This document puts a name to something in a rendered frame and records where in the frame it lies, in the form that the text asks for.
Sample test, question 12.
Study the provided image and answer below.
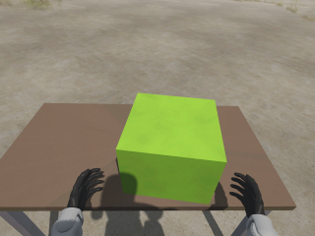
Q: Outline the right robot hand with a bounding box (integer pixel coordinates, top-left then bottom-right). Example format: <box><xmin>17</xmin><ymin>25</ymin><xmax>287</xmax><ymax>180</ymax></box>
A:
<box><xmin>229</xmin><ymin>172</ymin><xmax>265</xmax><ymax>218</ymax></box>

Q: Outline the carton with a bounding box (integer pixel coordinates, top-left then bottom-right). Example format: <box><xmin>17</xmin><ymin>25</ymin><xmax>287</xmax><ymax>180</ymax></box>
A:
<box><xmin>116</xmin><ymin>92</ymin><xmax>227</xmax><ymax>205</ymax></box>

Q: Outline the robot left forearm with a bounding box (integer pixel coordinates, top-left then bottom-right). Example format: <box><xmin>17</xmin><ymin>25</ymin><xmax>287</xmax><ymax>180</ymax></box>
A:
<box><xmin>51</xmin><ymin>207</ymin><xmax>84</xmax><ymax>236</ymax></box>

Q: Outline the robot right forearm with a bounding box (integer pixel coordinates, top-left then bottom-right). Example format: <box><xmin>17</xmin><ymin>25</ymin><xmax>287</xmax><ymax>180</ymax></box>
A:
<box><xmin>246</xmin><ymin>213</ymin><xmax>279</xmax><ymax>236</ymax></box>

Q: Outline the left robot hand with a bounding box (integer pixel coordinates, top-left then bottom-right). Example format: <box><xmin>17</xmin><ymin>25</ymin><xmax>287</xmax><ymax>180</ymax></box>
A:
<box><xmin>67</xmin><ymin>168</ymin><xmax>102</xmax><ymax>211</ymax></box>

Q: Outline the table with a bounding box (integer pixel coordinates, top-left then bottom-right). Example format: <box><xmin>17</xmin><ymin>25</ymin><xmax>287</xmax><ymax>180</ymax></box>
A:
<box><xmin>0</xmin><ymin>102</ymin><xmax>297</xmax><ymax>236</ymax></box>

